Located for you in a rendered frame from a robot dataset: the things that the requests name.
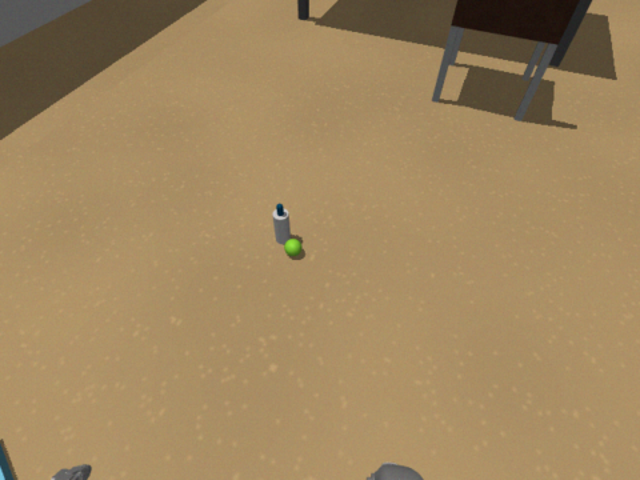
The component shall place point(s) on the left robot hand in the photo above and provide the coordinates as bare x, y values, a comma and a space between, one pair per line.
81, 472

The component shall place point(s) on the chair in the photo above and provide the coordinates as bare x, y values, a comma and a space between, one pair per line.
544, 21

